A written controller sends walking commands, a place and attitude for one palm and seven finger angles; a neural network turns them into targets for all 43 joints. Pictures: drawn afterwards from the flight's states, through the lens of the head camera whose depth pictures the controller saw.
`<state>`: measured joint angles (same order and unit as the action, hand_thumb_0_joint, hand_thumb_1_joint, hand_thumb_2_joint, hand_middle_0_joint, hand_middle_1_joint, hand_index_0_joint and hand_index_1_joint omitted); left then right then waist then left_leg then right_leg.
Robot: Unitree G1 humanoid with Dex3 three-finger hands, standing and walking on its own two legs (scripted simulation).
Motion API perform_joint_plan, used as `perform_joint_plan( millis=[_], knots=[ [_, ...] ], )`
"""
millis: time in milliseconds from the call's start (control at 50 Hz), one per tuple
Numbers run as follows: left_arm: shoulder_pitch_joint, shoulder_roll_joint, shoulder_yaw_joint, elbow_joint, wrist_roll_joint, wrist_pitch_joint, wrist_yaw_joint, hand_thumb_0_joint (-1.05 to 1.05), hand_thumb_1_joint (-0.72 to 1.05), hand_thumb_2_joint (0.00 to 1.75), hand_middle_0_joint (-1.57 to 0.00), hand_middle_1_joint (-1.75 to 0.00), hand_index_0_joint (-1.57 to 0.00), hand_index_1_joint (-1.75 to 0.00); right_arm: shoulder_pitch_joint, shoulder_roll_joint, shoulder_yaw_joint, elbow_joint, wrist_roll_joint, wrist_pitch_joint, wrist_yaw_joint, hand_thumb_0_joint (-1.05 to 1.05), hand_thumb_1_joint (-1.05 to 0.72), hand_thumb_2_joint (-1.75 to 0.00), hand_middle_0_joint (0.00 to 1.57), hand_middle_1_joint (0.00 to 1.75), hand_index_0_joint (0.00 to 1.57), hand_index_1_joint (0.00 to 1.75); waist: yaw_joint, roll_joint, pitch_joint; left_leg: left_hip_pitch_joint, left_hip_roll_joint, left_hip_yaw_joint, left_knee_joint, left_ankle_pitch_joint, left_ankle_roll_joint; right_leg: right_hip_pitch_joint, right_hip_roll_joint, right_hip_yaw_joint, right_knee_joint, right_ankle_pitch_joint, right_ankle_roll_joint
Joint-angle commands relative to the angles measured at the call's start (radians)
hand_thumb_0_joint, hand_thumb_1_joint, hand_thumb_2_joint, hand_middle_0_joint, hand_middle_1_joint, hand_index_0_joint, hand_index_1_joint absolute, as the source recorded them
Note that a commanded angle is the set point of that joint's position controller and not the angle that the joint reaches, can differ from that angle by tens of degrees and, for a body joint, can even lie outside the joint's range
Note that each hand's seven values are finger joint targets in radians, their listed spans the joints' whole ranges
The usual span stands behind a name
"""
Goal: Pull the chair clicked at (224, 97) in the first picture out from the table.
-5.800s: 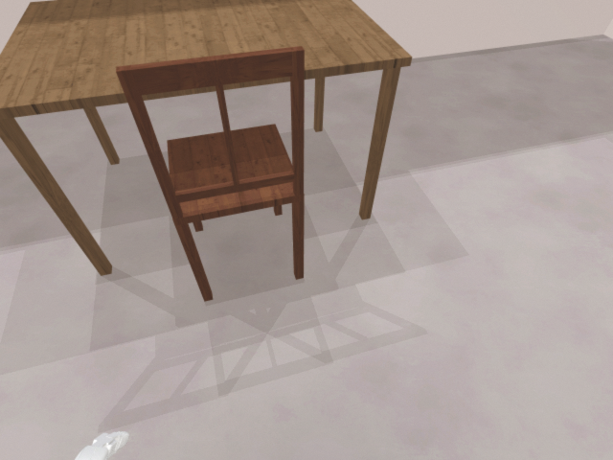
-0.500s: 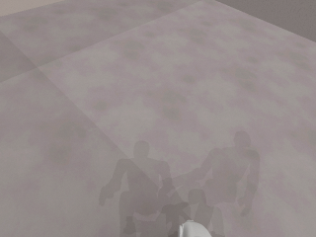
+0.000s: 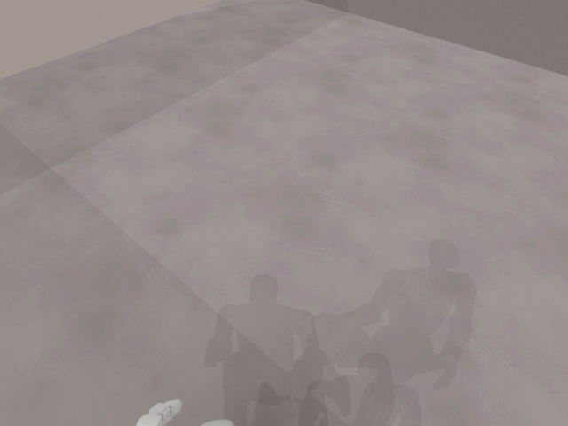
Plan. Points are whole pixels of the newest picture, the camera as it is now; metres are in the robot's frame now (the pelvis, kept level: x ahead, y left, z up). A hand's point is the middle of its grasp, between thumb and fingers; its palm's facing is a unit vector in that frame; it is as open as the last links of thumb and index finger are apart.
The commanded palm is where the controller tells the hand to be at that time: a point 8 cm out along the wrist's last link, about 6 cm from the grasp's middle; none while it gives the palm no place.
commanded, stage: turn to face it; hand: left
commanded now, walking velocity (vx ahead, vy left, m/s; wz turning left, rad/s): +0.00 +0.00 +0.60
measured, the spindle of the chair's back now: out of the picture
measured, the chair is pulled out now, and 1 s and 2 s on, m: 0.00 0.00 0.00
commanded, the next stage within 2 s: none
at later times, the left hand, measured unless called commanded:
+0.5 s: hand out of the picture +0.02 +0.25 -0.16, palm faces +0.31 -0.92 -0.25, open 7.4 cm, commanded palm none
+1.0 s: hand out of the picture -0.08 +0.16 -0.15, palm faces +0.58 -0.77 -0.26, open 7.4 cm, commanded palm none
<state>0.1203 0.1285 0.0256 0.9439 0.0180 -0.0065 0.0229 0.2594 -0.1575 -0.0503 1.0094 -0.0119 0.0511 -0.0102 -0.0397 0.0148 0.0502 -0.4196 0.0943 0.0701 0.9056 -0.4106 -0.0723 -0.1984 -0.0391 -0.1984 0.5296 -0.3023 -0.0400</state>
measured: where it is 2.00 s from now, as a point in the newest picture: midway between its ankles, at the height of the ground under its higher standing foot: outside the picture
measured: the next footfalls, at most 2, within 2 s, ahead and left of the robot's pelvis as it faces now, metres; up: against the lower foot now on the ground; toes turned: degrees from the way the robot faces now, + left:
left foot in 0.10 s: +0.05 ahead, +0.12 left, +0.00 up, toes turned +13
right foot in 0.66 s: +0.06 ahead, -0.13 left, +0.00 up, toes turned +21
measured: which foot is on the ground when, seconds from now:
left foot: up 0.00-0.08, down 0.10-0.66, up 0.68-1.00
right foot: down 0.00-0.10, up 0.12-0.64, down 0.66-1.00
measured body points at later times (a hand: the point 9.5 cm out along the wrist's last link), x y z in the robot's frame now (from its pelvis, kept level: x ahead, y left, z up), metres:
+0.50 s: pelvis -0.01 +0.02 +0.01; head +0.03 +0.05 +0.46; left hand +0.00 +0.30 -0.14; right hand +0.11 -0.21 -0.13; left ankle +0.02 +0.11 -0.73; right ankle +0.01 -0.16 -0.67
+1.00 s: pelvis -0.01 -0.03 +0.01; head +0.03 -0.03 +0.45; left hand -0.11 +0.20 -0.13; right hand +0.20 -0.21 -0.14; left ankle -0.11 +0.09 -0.67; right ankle +0.03 -0.14 -0.73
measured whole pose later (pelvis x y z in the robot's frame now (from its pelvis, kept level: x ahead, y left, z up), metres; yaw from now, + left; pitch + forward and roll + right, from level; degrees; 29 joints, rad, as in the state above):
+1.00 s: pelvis -0.01 -0.03 +0.01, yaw +36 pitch +0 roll +2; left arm 0.24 0.18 0.03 0.90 0.02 0.01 0.02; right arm 0.17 -0.27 -0.10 0.94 -0.02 0.10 0.03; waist 0.00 0.01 0.09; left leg -0.46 0.05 0.03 0.99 -0.40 -0.09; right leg -0.18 -0.15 -0.22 0.51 -0.32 0.01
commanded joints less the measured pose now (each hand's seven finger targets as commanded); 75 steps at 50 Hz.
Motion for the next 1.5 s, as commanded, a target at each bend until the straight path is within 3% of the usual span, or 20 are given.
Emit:
perform_joint_plan(
  millis=[0,60,80,100,120,240,500,600,620,640,680,760,1000,1060,1080,1100,1120,1140,1240,1480],
  knots=[
    [0.063,0.217,0.071,-0.035,0.011,0.002,0.017,0.0,0.9,0.9,-0.2,-0.3,-0.2,-0.3,-0.002,-0.063,-0.019,-0.079,-0.001,-0.02,0.013,0.0,-0.9,-0.9,0.2,0.3,0.2,0.3,0.046,-0.168,-0.019,0.031,0.0,0.035,-0.131,0.012,0.01,0.002,-0.31,0.137,-0.115,0.453,-0.107],
    [0.055,0.204,0.074,-0.047,-0.004,0.015,0.012,0.0,0.9,0.9,-0.2,-0.3,-0.2,-0.3,0.09,-0.113,-0.033,-0.069,-0.007,-0.028,0.018,0.0,-0.9,-0.9,0.2,0.3,0.2,0.3,-0.003,-0.021,-0.086,0.231,0.005,0.013,-0.398,0.282,0.04,-0.072,-0.255,0.048,0.097,0.292,-0.005],
    [0.074,0.149,0.07,-0.072,-0.011,0.022,0.008,0.0,0.9,0.9,-0.2,-0.3,-0.2,-0.3,0.14,-0.207,-0.054,-0.078,-0.014,-0.039,0.016,0.0,-0.9,-0.9,0.2,0.3,0.2,0.3,-0.02,0.278,-0.11,0.318,0.211,-0.311,-0.507,0.569,0.139,-0.248,-0.124,0.0,0.325,-0.033,0.077],
    [0.021,0.122,0.056,-0.115,-0.009,0.026,0.01,0.0,0.9,0.9,-0.2,-0.3,-0.2,-0.3,0.173,-0.262,-0.065,-0.078,-0.015,-0.038,0.007,0.0,-0.9,-0.9,0.2,0.3,0.2,0.3,-0.04,0.355,-0.099,0.31,0.367,-0.495,-0.584,0.802,0.269,-0.359,-0.044,0.066,0.535,-0.393,0.113],
    [0.006,0.143,0.063,-0.117,0.0,0.034,0.009,0.0,0.9,0.9,-0.2,-0.3,-0.2,-0.3,0.153,-0.258,-0.065,-0.078,-0.018,-0.036,0.001,0.0,-0.9,-0.9,0.2,0.3,0.2,0.3,-0.026,0.209,-0.109,0.28,0.364,-0.437,-0.587,0.629,0.294,-0.359,-0.069,0.156,0.639,-0.323,0.095],
    [0.052,0.164,0.078,-0.054,0.003,0.038,-0.008,0.0,0.9,0.9,-0.2,-0.3,-0.2,-0.3,0.009,-0.218,-0.049,-0.13,-0.007,-0.056,-0.013,0.0,-0.9,-0.9,0.2,0.3,0.2,0.3,0.023,0.071,-0.129,0.291,0.163,-0.27,-0.595,0.493,0.191,-0.385,-0.065,0.204,0.665,-0.035,0.129],
    [0.006,0.177,0.068,-0.105,-0.005,0.041,0.0,0.0,0.9,0.9,-0.2,-0.3,-0.2,-0.3,0.003,-0.259,-0.077,-0.14,-0.012,-0.031,0.002,0.0,-0.9,-0.9,0.2,0.3,0.2,0.3,-0.006,0.162,-0.107,0.231,0.124,-0.452,-0.596,0.308,0.243,-0.264,-0.007,0.208,0.316,-0.128,0.131],
    [0.165,0.196,0.076,-0.085,-0.013,0.024,0.007,0.0,0.9,0.9,-0.2,-0.3,-0.2,-0.3,-0.089,-0.252,-0.085,-0.184,-0.007,-0.018,0.01,0.0,-0.9,-0.9,0.2,0.3,0.2,0.3,0.071,0.132,-0.146,0.023,0.032,-0.443,-0.51,0.257,0.169,0.09,0.023,0.177,-0.082,0.029,0.097],
    [0.208,0.255,0.09,-0.083,-0.002,0.016,0.013,0.0,0.9,0.9,-0.2,-0.3,-0.2,-0.3,-0.09,-0.202,-0.08,-0.194,0.0,-0.013,0.015,0.0,-0.9,-0.9,0.2,0.3,0.2,0.3,0.091,-0.021,-0.152,-0.123,-0.058,-0.364,-0.37,0.092,0.102,0.218,-0.112,0.296,-0.24,-0.025,0.05],
    [0.187,0.359,0.104,-0.104,0.016,0.01,0.019,0.0,0.9,0.9,-0.2,-0.3,-0.2,-0.3,-0.072,-0.129,-0.068,-0.219,0.003,-0.014,0.015,0.0,-0.9,-0.9,0.2,0.3,0.2,0.3,0.093,-0.341,-0.112,-0.308,-0.197,-0.14,-0.066,-0.123,0.014,0.228,-0.42,0.631,-0.355,-0.133,-0.061],
    [0.032,0.296,0.081,-0.153,0.003,0.013,0.025,0.0,0.9,0.9,-0.2,-0.3,-0.2,-0.3,-0.082,-0.199,-0.083,-0.212,-0.014,-0.005,0.023,0.0,-0.9,-0.9,0.2,0.3,0.2,0.3,0.028,-0.167,-0.036,-0.215,-0.106,-0.178,0.199,-0.087,0.032,-0.051,-0.425,0.49,-0.346,-0.089,-0.096],
    [0.023,0.218,0.052,-0.143,-0.002,-0.01,0.01,0.0,0.9,0.9,-0.2,-0.3,-0.2,-0.3,-0.037,-0.172,-0.072,-0.152,-0.014,0.008,0.041,0.0,-0.9,-0.9,0.2,0.3,0.2,0.3,0.002,-0.182,0.01,-0.216,-0.077,-0.093,0.332,0.075,-0.007,0.002,-0.254,0.22,-0.227,0.282,-0.037],
    [0.182,0.304,0.078,-0.087,0.015,0.008,0.008,0.0,0.9,0.9,-0.2,-0.3,-0.2,-0.3,-0.207,-0.146,-0.034,-0.199,0.001,-0.003,0.045,0.0,-0.9,-0.9,0.2,0.3,0.2,0.3,0.101,-0.261,-0.058,-0.03,-0.059,0.04,-0.128,-0.032,0.0,0.148,-0.338,0.106,-0.102,0.543,-0.068],
    [0.16,0.314,0.086,-0.081,0.006,0.013,0.004,0.0,0.9,0.9,-0.2,-0.3,-0.2,-0.3,-0.123,-0.173,-0.039,-0.185,-0.001,-0.018,0.04,0.0,-0.9,-0.9,0.2,0.3,0.2,0.3,0.054,-0.235,-0.118,0.138,-0.075,0.066,-0.377,0.127,0.022,0.124,-0.323,0.035,0.032,0.534,-0.011],
    [0.155,0.299,0.083,-0.084,-0.003,0.016,0.001,0.0,0.9,0.9,-0.2,-0.3,-0.2,-0.3,-0.056,-0.221,-0.052,-0.168,-0.003,-0.027,0.041,0.0,-0.9,-0.9,0.2,0.3,0.2,0.3,0.015,-0.116,-0.166,0.309,-0.05,0.012,-0.503,0.29,0.041,0.027,-0.296,0.011,0.194,0.461,0.035],
    [0.145,0.24,0.077,-0.124,-0.011,0.019,-0.006,0.0,0.9,0.9,-0.2,-0.3,-0.2,-0.3,0.022,-0.341,-0.084,-0.162,-0.009,-0.038,0.032,0.0,-0.9,-0.9,0.2,0.3,0.2,0.3,-0.035,0.193,-0.215,0.52,0.2,-0.315,-0.521,0.656,0.154,-0.27,-0.159,-0.023,0.43,-0.009,0.122],
    [0.086,0.197,0.056,-0.165,-0.006,0.025,-0.004,0.0,0.9,0.9,-0.2,-0.3,-0.2,-0.3,0.088,-0.399,-0.096,-0.137,0.005,-0.034,0.023,0.0,-0.9,-0.9,0.2,0.3,0.2,0.3,-0.058,0.294,-0.231,0.55,0.342,-0.444,-0.501,1.038,0.266,-0.419,-0.098,0.076,0.575,-0.385,0.147],
    [0.063,0.224,0.062,-0.167,0.0,0.035,0.001,0.0,0.9,0.9,-0.2,-0.3,-0.2,-0.3,0.087,-0.379,-0.088,-0.128,0.002,-0.029,0.02,0.0,-0.9,-0.9,0.2,0.3,0.2,0.3,-0.052,0.19,-0.211,0.491,0.342,-0.353,-0.481,0.941,0.294,-0.405,-0.122,0.135,0.646,-0.342,0.129],
    [0.081,0.22,0.073,-0.101,0.0,0.041,-0.014,0.0,0.9,0.9,-0.2,-0.3,-0.2,-0.3,-0.089,-0.275,-0.054,-0.176,-0.003,-0.044,0.0,0.0,-0.9,-0.9,0.2,0.3,0.2,0.3,0.028,0.142,-0.098,0.319,0.133,-0.24,-0.532,0.737,0.195,-0.377,-0.093,0.182,0.675,-0.084,0.149],
    [-0.03,0.198,0.057,-0.173,-0.011,0.031,-0.003,0.0,0.9,0.9,-0.2,-0.3,-0.2,-0.3,-0.026,-0.276,-0.069,-0.17,-0.014,-0.032,0.003,0.0,-0.9,-0.9,0.2,0.3,0.2,0.3,-0.001,0.151,-0.097,0.279,0.11,-0.432,-0.508,0.646,0.246,-0.244,-0.007,0.196,0.286,-0.13,0.141]
  ],
)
